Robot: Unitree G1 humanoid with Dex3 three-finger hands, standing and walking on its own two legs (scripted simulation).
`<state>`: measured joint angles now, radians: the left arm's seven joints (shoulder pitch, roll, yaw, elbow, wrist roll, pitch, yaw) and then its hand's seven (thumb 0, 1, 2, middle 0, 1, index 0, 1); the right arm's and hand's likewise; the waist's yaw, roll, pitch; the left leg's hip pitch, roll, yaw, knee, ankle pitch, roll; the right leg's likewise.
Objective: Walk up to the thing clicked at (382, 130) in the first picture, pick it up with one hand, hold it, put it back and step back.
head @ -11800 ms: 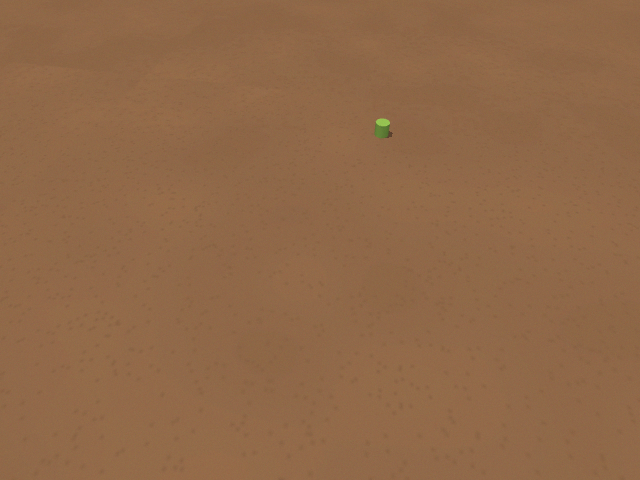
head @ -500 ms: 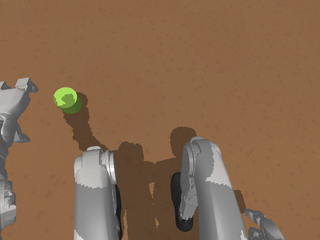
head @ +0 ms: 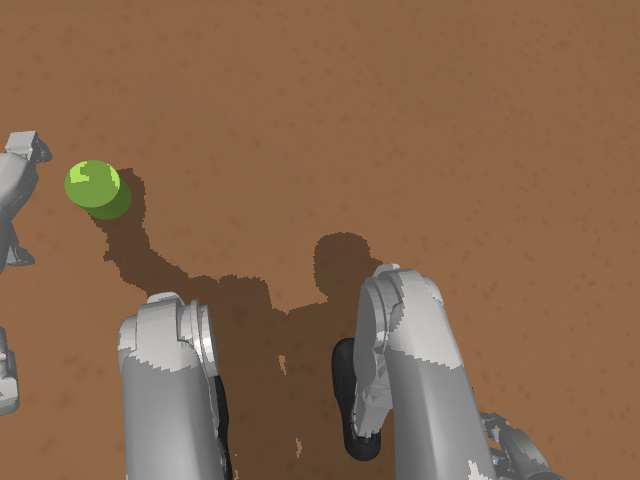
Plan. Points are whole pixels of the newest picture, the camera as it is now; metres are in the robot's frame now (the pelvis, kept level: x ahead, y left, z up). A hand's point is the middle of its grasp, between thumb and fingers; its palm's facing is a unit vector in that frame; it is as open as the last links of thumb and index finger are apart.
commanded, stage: rise first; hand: left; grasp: from above
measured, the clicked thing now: (100, 191) +0.51 +0.30 -0.31
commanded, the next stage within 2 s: approach in 1.88 s
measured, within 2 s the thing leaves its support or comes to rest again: neither
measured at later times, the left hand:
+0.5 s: hand (31, 207) +0.44 +0.34 -0.18, palm faces -0.46 -0.08 -0.88, open 14.2 cm
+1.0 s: hand (41, 198) +0.46 +0.33 -0.19, palm faces -0.46 -0.08 -0.88, open 14.2 cm
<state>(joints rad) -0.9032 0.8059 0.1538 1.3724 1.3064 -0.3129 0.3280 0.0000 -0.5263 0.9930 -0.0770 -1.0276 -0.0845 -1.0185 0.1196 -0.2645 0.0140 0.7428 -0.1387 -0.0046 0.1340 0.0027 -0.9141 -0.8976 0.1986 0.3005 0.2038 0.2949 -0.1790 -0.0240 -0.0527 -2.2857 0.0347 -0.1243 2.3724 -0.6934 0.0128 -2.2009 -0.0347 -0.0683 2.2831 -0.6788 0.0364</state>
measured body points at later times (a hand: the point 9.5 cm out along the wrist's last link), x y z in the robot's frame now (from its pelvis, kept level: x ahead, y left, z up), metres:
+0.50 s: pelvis +0.00 +0.00 -0.01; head +0.25 +0.08 +0.36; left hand +0.46 +0.34 -0.13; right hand +0.06 -0.28 -0.11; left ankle +0.07 +0.12 -0.31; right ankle +0.10 -0.13 -0.31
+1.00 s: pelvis +0.00 +0.00 -0.02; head +0.26 +0.08 +0.34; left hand +0.48 +0.33 -0.14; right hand +0.05 -0.28 -0.12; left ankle +0.07 +0.12 -0.31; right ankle +0.10 -0.13 -0.31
